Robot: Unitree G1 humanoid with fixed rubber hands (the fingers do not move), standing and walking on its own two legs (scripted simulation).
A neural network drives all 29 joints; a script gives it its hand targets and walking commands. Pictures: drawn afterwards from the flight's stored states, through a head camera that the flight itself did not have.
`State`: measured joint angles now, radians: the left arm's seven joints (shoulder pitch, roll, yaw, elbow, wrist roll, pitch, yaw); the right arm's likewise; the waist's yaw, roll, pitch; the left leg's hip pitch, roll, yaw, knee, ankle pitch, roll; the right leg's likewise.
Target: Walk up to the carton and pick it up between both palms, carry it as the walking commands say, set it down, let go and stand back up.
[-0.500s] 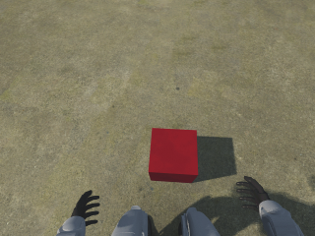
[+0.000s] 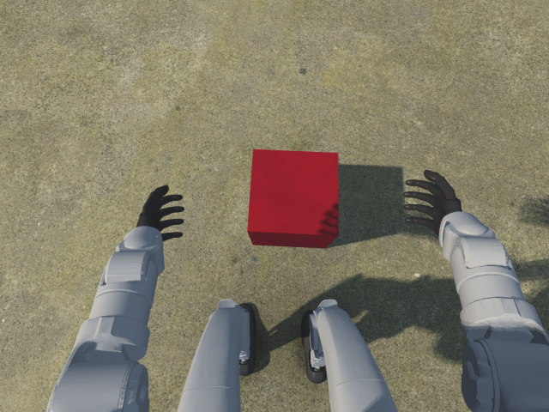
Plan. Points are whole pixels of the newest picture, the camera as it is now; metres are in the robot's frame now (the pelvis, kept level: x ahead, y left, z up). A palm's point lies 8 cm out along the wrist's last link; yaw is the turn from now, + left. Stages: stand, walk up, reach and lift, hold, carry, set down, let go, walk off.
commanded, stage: reach and lift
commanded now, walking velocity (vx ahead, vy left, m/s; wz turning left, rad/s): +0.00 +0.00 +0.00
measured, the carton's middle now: (292, 202) +0.53 -0.05 -0.57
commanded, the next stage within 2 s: none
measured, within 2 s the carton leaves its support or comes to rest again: neither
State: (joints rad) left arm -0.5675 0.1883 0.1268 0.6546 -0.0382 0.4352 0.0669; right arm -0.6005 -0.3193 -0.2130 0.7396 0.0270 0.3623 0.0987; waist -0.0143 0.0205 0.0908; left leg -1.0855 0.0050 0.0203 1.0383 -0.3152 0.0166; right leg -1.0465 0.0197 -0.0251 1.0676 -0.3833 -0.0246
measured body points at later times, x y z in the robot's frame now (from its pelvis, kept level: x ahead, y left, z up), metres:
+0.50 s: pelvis +0.02 -0.01 -0.02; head +0.31 -0.02 +0.33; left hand +0.52 +0.17 -0.13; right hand +0.49 -0.27 -0.12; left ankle +0.09 +0.11 -0.65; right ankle +0.07 -0.11 -0.65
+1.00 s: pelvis +0.00 +0.00 -0.06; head +0.33 -0.01 +0.25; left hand +0.57 +0.17 -0.18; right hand +0.53 -0.27 -0.17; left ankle +0.09 +0.11 -0.65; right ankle +0.07 -0.11 -0.65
